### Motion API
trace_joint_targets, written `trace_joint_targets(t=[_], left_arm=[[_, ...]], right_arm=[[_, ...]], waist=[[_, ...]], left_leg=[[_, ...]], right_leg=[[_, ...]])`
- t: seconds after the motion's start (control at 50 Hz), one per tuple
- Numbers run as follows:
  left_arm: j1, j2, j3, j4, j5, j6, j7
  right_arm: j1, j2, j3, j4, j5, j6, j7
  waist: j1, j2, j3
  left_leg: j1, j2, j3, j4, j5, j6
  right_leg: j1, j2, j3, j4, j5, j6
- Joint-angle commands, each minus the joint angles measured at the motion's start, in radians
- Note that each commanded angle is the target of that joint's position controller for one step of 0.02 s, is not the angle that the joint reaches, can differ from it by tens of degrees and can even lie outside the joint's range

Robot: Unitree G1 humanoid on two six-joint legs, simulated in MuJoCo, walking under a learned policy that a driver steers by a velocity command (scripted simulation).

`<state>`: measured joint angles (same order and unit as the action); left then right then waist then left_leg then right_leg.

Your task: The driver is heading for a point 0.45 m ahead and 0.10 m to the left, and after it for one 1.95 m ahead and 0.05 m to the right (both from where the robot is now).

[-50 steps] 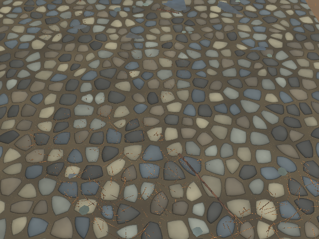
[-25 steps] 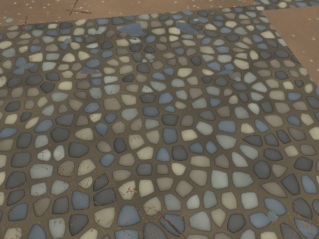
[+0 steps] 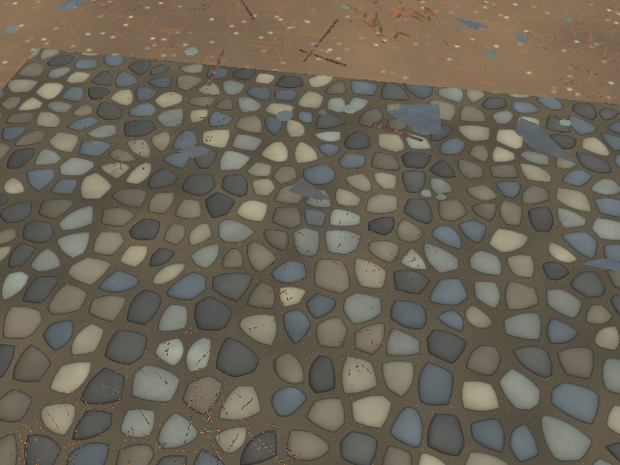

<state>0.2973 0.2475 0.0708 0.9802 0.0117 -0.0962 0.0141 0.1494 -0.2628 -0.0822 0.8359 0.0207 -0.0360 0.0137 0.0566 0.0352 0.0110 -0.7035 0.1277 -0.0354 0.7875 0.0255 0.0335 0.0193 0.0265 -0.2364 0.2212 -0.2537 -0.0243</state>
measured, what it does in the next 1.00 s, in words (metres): walks ahead: left foot, then right foot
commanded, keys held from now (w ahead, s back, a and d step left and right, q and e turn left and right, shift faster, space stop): w+q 0.34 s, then w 0.04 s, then w+e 0.58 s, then e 0.04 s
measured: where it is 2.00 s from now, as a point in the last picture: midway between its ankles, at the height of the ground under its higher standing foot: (314, 342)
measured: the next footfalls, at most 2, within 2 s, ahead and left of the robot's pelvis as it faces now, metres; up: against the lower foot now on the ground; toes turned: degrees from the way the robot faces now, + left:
left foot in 0.16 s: +0.26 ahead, +0.13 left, +0.00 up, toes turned +10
right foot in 0.70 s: +0.61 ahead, +0.00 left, +0.00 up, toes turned +9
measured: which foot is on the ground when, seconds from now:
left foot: up 0.00-0.14, down 0.16-0.72, up 0.74-1.00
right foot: down 0.00-0.18, up 0.20-0.68, down 0.70-1.00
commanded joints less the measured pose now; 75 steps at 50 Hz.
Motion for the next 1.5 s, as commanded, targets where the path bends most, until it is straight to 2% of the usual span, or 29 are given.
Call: trace_joint_targets(t=[0.02,0.1,0.16,0.18,0.2,0.22,0.24,0.26,0.3,0.38,0.46,0.58,0.68,0.7,0.72,0.74,0.78,0.82,0.88,1.0,1.14,1.16,1.18,1.2,1.22,1.26,1.32,1.4,1.5], left_arm=[[-0.004,0.172,0.036,-0.052,-0.012,0.003,0.011],[-0.009,0.211,0.049,-0.061,-0.029,0.034,0.014],[-0.051,0.230,0.050,-0.082,-0.036,0.051,0.019],[-0.022,0.136,0.022,-0.109,0.004,0.038,0.014],[0.032,0.052,-0.008,-0.166,-0.006,-0.004,-0.002],[-0.110,0.150,0.012,-0.186,-0.049,-0.043,-0.017],[-0.162,0.156,0.014,-0.207,-0.067,-0.060,-0.022],[-0.155,0.144,0.013,-0.190,-0.048,-0.063,-0.014],[-0.121,0.161,0.029,-0.177,-0.019,-0.038,-0.010],[-0.168,0.113,0.020,-0.205,0.002,-0.002,-0.007],[-0.272,0.079,-0.002,-0.219,-0.011,-0.007,-0.023],[-0.381,0.106,-0.009,-0.267,-0.032,-0.017,-0.055],[-0.164,0.172,0.024,-0.230,-0.028,-0.013,-0.073],[-0.019,0.215,0.045,-0.197,-0.024,-0.007,-0.066],[0.101,0.307,0.068,-0.194,-0.016,-0.003,-0.057],[0.121,0.272,0.057,-0.182,-0.036,0.001,-0.062],[0.033,0.189,0.034,-0.213,-0.034,0.008,-0.053],[-0.055,0.148,0.017,-0.240,-0.019,0.008,-0.048],[-0.067,0.162,0.020,-0.260,-0.020,0.011,-0.036],[0.010,0.203,0.037,-0.249,-0.036,0.033,-0.003],[0.017,0.182,0.041,-0.276,-0.034,0.088,0.025],[-0.019,0.165,0.036,-0.300,-0.034,0.087,0.024],[-0.028,0.114,0.018,-0.337,-0.016,0.081,0.021],[0.196,0.055,0.000,-0.325,-0.018,0.073,0.013],[0.253,0.180,0.014,-0.303,-0.029,0.078,0.005],[0.059,0.234,0.039,-0.324,-0.039,0.115,0.015],[0.038,0.151,0.026,-0.344,-0.032,0.149,0.021],[0.024,0.100,0.002,-0.349,-0.011,0.137,0.016],[-0.024,0.120,0.002,-0.357,-0.010,0.138,-0.005]], right_arm=[[-0.126,-0.017,0.010,-0.105,-0.001,-0.011,0.023],[-0.129,-0.054,-0.003,-0.155,0.003,-0.006,0.046],[0.202,-0.180,-0.073,-0.088,0.010,0.000,0.031],[0.291,-0.279,-0.098,-0.065,0.009,0.010,0.007],[0.246,-0.324,-0.094,-0.102,0.001,-0.008,0.015],[0.268,-0.229,-0.066,-0.105,-0.007,-0.019,0.023],[0.228,-0.188,-0.055,-0.102,-0.008,-0.030,0.022],[0.152,-0.158,-0.045,-0.117,-0.004,-0.037,0.021],[0.067,-0.114,-0.028,-0.147,-0.016,-0.039,0.012],[0.105,-0.154,-0.035,-0.141,-0.011,-0.045,-0.014],[0.153,-0.138,-0.025,-0.112,-0.014,-0.044,-0.024],[0.220,-0.157,-0.027,-0.052,-0.019,-0.045,-0.021],[0.154,-0.190,-0.033,-0.059,-0.020,-0.019,-0.039],[0.145,-0.178,-0.025,-0.073,-0.024,-0.016,-0.045],[0.225,-0.114,-0.003,-0.108,-0.041,-0.030,-0.043],[0.251,-0.068,0.017,-0.103,-0.035,-0.058,-0.028],[0.093,-0.150,0.008,-0.148,0.012,-0.100,-0.006],[0.041,-0.153,-0.002,-0.162,-0.027,-0.103,-0.016],[0.081,-0.124,-0.002,-0.171,-0.039,-0.076,-0.024],[-0.106,-0.071,0.017,-0.230,-0.040,-0.072,-0.027],[-0.104,-0.126,-0.007,-0.241,-0.030,-0.091,-0.005],[-0.033,-0.146,-0.014,-0.229,-0.040,-0.098,-0.010],[0.079,-0.208,-0.025,-0.224,-0.063,-0.098,-0.020],[0.107,-0.226,-0.022,-0.222,-0.076,-0.078,-0.023],[0.104,-0.190,-0.024,-0.220,-0.034,-0.056,-0.020],[0.014,-0.098,0.005,-0.245,-0.035,-0.022,-0.033],[-0.055,-0.121,0.006,-0.226,-0.053,-0.003,-0.030],[-0.081,-0.137,-0.001,-0.201,-0.040,-0.002,-0.024],[-0.064,-0.156,0.000,-0.166,-0.016,0.020,-0.017]], waist=[[0.015,-0.055,0.093],[-0.026,-0.101,0.052],[-0.217,-0.096,-0.136],[-0.198,0.110,-0.207],[-0.105,0.243,-0.354],[-0.180,0.079,-0.326],[-0.163,0.053,-0.200],[-0.110,-0.045,-0.125],[-0.047,-0.024,-0.078],[-0.042,-0.013,-0.041],[-0.102,0.036,-0.014],[-0.150,0.035,0.056],[-0.016,0.056,-0.089],[0.050,0.019,-0.175],[0.036,-0.172,-0.306],[0.019,-0.317,-0.383],[0.044,-0.132,-0.178],[-0.022,-0.027,-0.057],[-0.068,-0.085,-0.045],[-0.011,-0.107,-0.015],[-0.042,-0.163,-0.076],[-0.086,-0.151,-0.123],[-0.123,-0.044,-0.267],[-0.034,0.233,-0.415],[-0.039,0.210,-0.465],[-0.076,0.048,-0.238],[-0.030,0.088,-0.085],[-0.025,0.101,-0.153],[-0.034,0.106,-0.142]], left_leg=[[-0.030,-0.005,0.048,-0.093,0.010,0.014],[0.067,-0.080,0.135,-0.139,-0.162,0.067],[0.564,-0.193,0.152,-0.241,-0.157,0.158],[0.843,0.012,-0.170,-0.241,-0.103,0.220],[1.102,0.214,-0.776,-0.432,-0.317,0.435],[1.095,0.204,-0.743,-0.513,-0.325,0.374],[0.983,0.172,-0.587,-0.507,-0.257,0.332],[0.823,0.125,-0.465,-0.505,-0.152,0.296],[0.621,0.067,-0.339,-0.535,-0.010,0.267],[0.513,0.029,-0.227,-0.578,0.121,0.264],[0.512,-0.020,-0.100,-0.590,0.072,0.193],[0.728,0.089,-0.100,-0.573,0.039,0.172],[0.799,0.071,0.013,-0.275,0.635,0.101],[0.682,0.029,0.053,-0.062,0.585,0.065],[0.342,-0.089,0.089,0.318,0.170,-0.005],[0.058,-0.234,-0.018,0.551,-0.561,-0.045],[-0.084,-0.117,-0.090,0.568,-0.457,-0.007],[0.006,-0.050,-0.070,0.383,-0.363,-0.010],[0.080,-0.035,-0.049,0.260,-0.335,-0.048],[0.167,-0.115,-0.007,-0.146,0.011,-0.096],[0.300,-0.177,-0.048,-0.372,0.000,-0.044],[0.433,-0.133,-0.052,-0.435,0.124,-0.009],[0.712,0.059,-0.191,-0.352,0.438,0.067],[1.019,0.348,-0.510,-0.281,0.775,0.279],[0.987,0.384,-0.613,-0.306,0.504,0.308],[0.769,0.227,-0.356,-0.370,0.227,0.214],[0.452,0.103,-0.178,-0.474,0.130,0.189],[0.437,0.111,-0.097,-0.476,0.250,0.221],[0.424,0.110,-0.096,-0.458,-0.054,0.193]], right_leg=[[-0.002,-0.308,0.059,-0.081,0.361,-0.128],[0.107,-0.333,0.008,0.081,0.766,-0.096],[-0.038,-0.272,-0.031,0.575,0.904,-0.031],[-0.342,-0.193,-0.022,0.907,0.245,0.014],[-0.703,0.020,0.192,1.195,-0.356,0.054],[-0.819,-0.031,0.331,1.224,-0.302,0.025],[-0.861,-0.072,0.319,1.166,-0.212,-0.001],[-0.800,-0.120,0.320,1.076,-0.138,-0.003],[-0.661,-0.163,0.324,0.956,-0.071,0.015],[-0.651,-0.150,0.285,0.753,0.060,0.076],[-0.603,-0.126,0.249,0.460,0.356,0.068],[-0.716,-0.106,0.248,0.332,0.337,-0.006],[-0.416,0.013,0.164,0.304,0.177,-0.097],[-0.184,-0.009,0.223,0.305,0.228,-0.132],[0.168,-0.238,0.623,0.294,0.203,-0.273],[0.360,-0.362,1.042,0.117,0.032,-0.394],[0.190,-0.303,0.853,0.069,-0.102,-0.299],[-0.070,-0.233,0.694,0.031,0.092,-0.261],[-0.197,-0.192,0.615,-0.006,0.259,-0.274],[-0.295,-0.084,0.471,0.043,0.432,-0.189],[-0.134,-0.093,0.640,0.302,0.457,-0.107],[-0.163,-0.050,0.618,0.411,0.456,-0.070],[-0.299,0.009,0.546,0.662,0.229,-0.022],[-0.568,0.151,0.456,0.947,-0.524,0.037],[-0.634,0.043,0.437,1.086,-0.472,0.059],[-0.703,-0.014,0.364,1.117,-0.312,0.107],[-0.566,-0.035,0.308,0.981,-0.239,0.111],[-0.420,-0.047,0.275,0.717,-0.155,0.095],[-0.266,-0.032,0.233,0.411,-0.008,0.046]])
